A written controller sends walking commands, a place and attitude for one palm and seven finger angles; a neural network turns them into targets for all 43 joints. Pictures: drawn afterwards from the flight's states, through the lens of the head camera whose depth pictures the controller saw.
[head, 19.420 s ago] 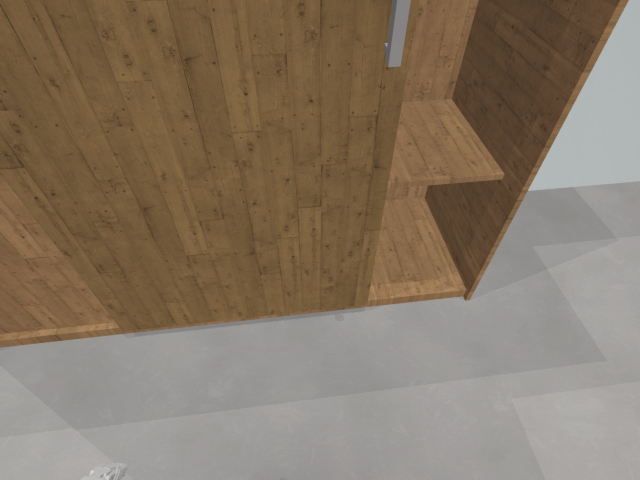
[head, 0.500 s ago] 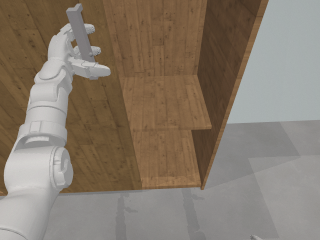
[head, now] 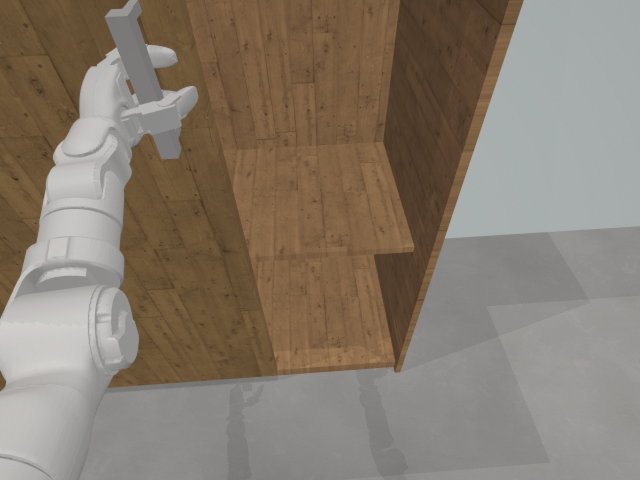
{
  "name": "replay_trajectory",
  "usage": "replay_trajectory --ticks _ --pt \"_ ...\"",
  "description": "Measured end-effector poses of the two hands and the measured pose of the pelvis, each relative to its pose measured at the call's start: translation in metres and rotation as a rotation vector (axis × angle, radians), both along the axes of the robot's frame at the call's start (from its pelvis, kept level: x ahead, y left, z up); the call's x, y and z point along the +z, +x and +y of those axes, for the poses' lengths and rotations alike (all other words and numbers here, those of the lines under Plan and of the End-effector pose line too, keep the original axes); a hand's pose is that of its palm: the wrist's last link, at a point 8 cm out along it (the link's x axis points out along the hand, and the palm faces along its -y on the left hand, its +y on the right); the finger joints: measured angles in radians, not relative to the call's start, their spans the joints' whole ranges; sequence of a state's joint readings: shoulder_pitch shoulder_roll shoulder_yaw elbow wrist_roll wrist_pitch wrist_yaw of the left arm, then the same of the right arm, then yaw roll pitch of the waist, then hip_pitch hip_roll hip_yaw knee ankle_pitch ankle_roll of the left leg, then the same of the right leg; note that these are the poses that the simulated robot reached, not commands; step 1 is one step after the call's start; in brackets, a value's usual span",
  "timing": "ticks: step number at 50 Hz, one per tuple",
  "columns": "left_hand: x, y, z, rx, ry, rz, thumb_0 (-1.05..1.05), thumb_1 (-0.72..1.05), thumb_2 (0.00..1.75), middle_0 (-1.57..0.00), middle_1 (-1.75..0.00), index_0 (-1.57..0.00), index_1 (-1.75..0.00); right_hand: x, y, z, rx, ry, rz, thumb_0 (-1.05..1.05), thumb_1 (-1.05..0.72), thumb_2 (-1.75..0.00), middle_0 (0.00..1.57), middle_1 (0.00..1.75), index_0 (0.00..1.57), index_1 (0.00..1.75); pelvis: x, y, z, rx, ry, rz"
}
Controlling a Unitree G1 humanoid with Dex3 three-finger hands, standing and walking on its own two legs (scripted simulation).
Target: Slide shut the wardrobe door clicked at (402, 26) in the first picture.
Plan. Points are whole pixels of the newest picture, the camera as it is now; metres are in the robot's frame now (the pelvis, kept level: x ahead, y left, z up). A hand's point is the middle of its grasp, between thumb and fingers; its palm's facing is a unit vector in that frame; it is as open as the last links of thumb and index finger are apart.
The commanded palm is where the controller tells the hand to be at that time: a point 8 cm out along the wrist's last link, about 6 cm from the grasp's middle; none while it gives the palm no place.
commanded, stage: grip the handle and tug to test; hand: left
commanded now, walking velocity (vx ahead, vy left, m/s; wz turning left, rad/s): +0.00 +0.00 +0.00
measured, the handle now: (153, 84) +0.52 +0.20 +0.25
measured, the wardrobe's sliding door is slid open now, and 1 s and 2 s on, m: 0.38 0.38 0.37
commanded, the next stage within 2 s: tug the door sideways, standing still in 0.86 s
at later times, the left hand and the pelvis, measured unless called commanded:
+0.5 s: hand (166, 106) +0.47 +0.17 +0.25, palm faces +0.08 -1.00 +0.00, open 5.4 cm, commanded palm +0.44 +0.23 +0.25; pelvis +0.00 +0.00 +0.00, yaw +0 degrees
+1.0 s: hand (165, 111) +0.46 +0.17 +0.25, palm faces +0.08 -1.00 +0.00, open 5.8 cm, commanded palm +0.42 +0.22 +0.25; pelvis +0.04 +0.00 +0.00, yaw -3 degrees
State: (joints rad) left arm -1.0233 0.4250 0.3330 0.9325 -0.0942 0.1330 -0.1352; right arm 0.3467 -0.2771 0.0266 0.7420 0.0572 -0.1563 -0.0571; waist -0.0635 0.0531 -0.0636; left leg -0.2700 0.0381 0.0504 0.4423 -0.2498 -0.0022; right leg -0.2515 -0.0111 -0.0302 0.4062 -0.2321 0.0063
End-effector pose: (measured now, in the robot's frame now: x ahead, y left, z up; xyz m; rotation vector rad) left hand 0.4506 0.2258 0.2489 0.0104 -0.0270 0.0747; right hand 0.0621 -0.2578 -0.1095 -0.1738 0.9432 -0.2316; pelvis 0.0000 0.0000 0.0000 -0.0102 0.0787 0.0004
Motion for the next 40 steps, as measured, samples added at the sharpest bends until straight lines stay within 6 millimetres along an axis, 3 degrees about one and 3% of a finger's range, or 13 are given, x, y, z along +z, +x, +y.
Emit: replay_trajectory --ticks 8,19,28,35,40 --pt "-0.002 -0.002 0.001 -0.01 -0.017 -0.006 0.01 0.73 0.83 -0.43 -1.37 -0.42 -1.38 0.001 0.005 0.0 -0.007 0.0 -0.005 0.01 -0.9 -0.89 0.21 0.3 0.2 0.3 0.0 0.004 0.001 -0.007 0.0 -0.005" --pt "-0.001 -0.002 0.001 -0.001 -0.012 0.006 0.01 0.72 0.84 -0.43 -1.39 -0.42 -1.4 0.003 0.017 0.004 0.002 0.0 -0.029 0.01 -0.9 -0.89 0.21 0.3 0.2 0.3 0.0 0.003 0.001 -0.003 -0.001 -0.007" --pt "-0.001 -0.002 0.0 0.007 -0.008 0.006 0.01 0.73 0.84 -0.43 -1.4 -0.41 -1.4 0.002 0.012 0.004 -0.001 0.004 -0.019 0.01 -0.9 -0.89 0.21 0.3 0.2 0.3 0.0 0.002 0.001 -0.004 0.0 -0.008" --pt "-0.003 -0.004 -0.001 0.013 -0.008 -0.015 0.01 0.75 0.81 -0.41 -1.4 -0.37 -1.4 0.002 0.012 0.003 -0.023 0.014 -0.022 0.01 -0.9 -0.89 0.21 0.3 0.2 0.3 0.001 0.008 0.002 -0.019 0.001 -0.013" --pt "-0.004 -0.005 -0.001 0.011 -0.017 -0.037 0.01 0.76 0.79 -0.38 -1.4 -0.35 -1.4 0.004 0.023 0.002 -0.035 0.018 -0.041 0.01 -0.9 -0.89 0.21 0.3 0.2 0.3 0.001 0.015 0.002 -0.033 0.002 -0.019"
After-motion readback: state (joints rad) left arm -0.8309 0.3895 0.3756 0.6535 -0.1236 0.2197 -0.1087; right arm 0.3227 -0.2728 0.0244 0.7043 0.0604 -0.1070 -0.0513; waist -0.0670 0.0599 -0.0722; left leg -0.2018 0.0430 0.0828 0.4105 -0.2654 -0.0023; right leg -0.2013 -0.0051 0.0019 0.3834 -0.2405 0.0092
